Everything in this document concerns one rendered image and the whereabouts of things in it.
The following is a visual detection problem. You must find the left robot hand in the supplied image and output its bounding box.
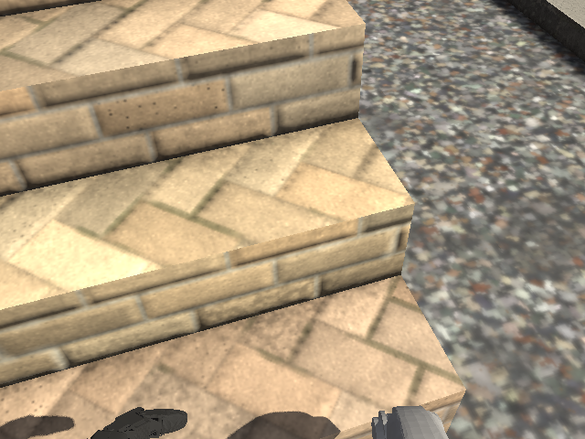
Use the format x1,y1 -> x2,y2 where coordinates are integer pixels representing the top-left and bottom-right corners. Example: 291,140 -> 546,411
87,407 -> 187,439

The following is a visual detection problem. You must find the right robot thigh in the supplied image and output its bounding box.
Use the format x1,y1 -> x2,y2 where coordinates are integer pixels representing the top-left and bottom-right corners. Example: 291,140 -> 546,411
371,406 -> 449,439

